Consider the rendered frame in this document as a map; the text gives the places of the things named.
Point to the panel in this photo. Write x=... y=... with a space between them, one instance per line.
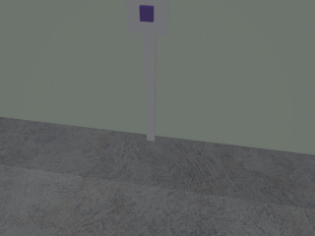
x=150 y=30

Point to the button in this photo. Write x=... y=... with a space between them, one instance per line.
x=147 y=13

